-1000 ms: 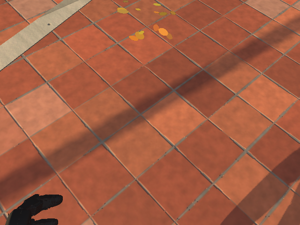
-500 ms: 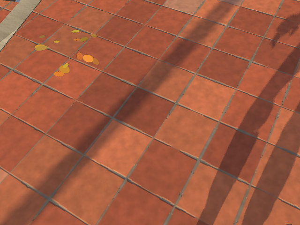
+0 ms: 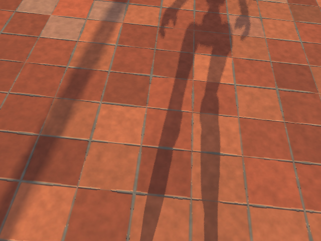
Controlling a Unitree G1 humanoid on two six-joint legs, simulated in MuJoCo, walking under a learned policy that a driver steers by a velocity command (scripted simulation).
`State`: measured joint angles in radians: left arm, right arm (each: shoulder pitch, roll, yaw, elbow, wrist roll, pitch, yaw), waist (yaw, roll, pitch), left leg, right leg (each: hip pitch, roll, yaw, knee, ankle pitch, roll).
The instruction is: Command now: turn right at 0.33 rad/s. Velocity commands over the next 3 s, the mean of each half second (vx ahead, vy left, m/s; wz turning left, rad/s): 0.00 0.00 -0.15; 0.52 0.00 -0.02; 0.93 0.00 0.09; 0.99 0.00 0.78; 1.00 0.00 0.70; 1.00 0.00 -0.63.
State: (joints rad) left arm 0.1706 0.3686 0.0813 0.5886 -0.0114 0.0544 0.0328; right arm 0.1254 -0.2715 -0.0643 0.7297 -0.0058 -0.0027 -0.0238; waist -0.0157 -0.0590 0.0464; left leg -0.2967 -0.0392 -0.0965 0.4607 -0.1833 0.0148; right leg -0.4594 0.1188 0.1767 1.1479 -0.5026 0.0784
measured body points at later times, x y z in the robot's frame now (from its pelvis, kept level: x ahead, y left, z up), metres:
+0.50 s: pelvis +0.02 -0.04 +0.00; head +0.03 -0.04 +0.45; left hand +0.16 +0.20 -0.11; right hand +0.12 -0.31 -0.12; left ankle +0.04 +0.12 -0.74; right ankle -0.02 -0.14 -0.74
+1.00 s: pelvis +0.18 +0.04 +0.00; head +0.18 +0.06 +0.45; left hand +0.30 +0.31 -0.12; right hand +0.19 -0.24 -0.12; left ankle +0.15 +0.13 -0.74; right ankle +0.15 -0.10 -0.65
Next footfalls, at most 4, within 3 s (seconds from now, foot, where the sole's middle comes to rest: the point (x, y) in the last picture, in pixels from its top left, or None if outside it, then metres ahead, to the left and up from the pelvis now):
0.20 right None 0.02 -0.14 -0.78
0.84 left None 0.19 0.13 -0.78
1.32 right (169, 203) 0.62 -0.07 -0.78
1.80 left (134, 123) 1.05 0.10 -0.78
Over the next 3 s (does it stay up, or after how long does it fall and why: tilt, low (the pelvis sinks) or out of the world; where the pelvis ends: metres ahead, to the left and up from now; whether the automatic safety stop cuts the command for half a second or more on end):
stays up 1.81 0.58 -0.03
